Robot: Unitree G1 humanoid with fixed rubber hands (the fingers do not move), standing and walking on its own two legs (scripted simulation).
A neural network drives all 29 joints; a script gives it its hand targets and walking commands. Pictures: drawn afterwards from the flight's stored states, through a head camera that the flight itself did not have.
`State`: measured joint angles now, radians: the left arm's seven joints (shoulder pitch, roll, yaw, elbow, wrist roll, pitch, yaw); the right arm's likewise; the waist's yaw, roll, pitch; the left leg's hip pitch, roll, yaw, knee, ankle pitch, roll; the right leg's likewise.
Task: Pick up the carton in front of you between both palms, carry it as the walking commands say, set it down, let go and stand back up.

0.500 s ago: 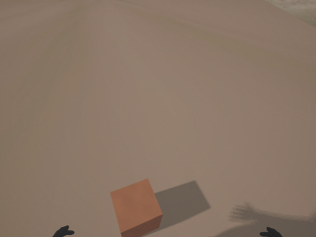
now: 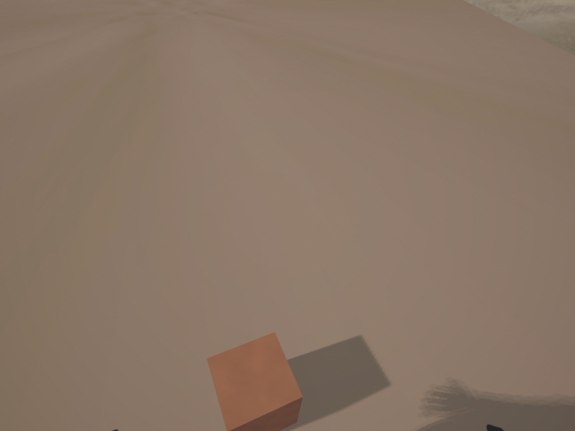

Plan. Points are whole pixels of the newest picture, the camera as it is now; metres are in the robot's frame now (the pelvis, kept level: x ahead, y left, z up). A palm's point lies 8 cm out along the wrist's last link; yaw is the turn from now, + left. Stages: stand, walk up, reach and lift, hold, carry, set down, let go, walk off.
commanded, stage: stand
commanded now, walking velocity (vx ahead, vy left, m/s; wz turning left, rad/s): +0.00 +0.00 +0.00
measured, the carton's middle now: (254, 392) +0.41 +0.10 -0.65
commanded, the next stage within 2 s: none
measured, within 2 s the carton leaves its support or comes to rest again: neither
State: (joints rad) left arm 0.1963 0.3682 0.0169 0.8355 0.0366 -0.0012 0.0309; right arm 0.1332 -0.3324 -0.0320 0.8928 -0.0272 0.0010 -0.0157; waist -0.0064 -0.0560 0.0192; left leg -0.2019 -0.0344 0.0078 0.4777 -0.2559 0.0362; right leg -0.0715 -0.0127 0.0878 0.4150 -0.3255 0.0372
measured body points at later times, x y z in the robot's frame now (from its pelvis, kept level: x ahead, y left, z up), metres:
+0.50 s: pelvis -0.02 -0.01 +0.01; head -0.02 +0.01 +0.45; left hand +0.07 +0.30 -0.12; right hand +0.09 -0.32 -0.10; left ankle +0.00 +0.10 -0.74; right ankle -0.06 -0.15 -0.74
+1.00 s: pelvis -0.02 -0.01 +0.01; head -0.02 +0.01 +0.46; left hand +0.07 +0.31 -0.12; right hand +0.09 -0.32 -0.10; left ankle +0.00 +0.10 -0.74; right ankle -0.06 -0.15 -0.74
